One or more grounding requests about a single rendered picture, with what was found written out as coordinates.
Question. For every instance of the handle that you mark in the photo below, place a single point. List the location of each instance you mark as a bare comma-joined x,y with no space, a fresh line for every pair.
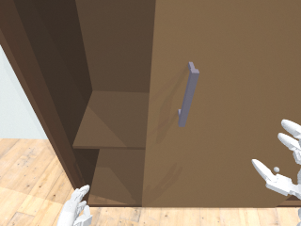
188,95

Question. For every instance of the left robot hand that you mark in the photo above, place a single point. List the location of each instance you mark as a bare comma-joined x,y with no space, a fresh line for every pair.
69,215

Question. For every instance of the right robot hand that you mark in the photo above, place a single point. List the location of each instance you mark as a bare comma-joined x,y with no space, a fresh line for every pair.
280,183

